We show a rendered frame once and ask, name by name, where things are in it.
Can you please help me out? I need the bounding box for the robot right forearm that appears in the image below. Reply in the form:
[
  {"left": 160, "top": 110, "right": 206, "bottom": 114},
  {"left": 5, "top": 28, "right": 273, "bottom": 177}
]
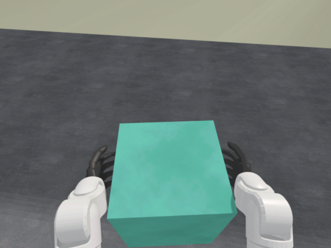
[{"left": 234, "top": 172, "right": 293, "bottom": 248}]

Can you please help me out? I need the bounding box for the carton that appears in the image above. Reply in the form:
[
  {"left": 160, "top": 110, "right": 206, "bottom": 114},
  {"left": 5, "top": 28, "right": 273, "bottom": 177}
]
[{"left": 107, "top": 120, "right": 238, "bottom": 247}]

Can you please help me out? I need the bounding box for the left robot hand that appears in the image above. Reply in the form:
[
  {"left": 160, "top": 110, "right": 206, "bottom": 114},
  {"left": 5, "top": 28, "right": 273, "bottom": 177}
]
[{"left": 86, "top": 145, "right": 116, "bottom": 189}]

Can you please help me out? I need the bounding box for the right robot hand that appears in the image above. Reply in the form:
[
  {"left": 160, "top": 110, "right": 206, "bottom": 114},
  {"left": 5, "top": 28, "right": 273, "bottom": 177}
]
[{"left": 221, "top": 142, "right": 251, "bottom": 189}]

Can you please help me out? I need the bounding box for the robot left forearm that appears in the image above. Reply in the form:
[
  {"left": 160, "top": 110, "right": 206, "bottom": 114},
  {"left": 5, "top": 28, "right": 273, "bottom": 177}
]
[{"left": 54, "top": 176, "right": 108, "bottom": 248}]

